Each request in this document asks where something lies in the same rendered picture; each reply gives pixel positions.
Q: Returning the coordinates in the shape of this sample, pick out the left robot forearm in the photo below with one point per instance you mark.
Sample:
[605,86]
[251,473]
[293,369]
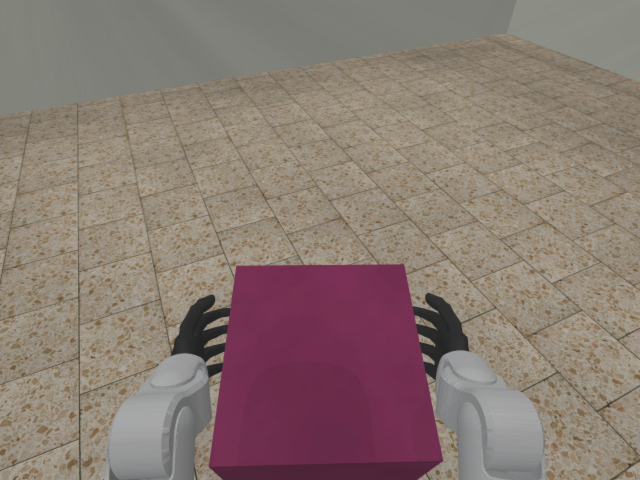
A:
[152,435]

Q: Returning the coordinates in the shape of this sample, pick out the carton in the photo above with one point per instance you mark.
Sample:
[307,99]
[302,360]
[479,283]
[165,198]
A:
[323,377]

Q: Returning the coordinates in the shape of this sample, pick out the right robot forearm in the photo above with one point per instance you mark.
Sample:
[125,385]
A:
[499,431]

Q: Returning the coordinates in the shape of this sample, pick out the right robot hand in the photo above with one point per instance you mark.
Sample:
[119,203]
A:
[447,338]

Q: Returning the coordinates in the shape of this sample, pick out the left robot hand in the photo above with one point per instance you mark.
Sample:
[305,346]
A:
[192,338]

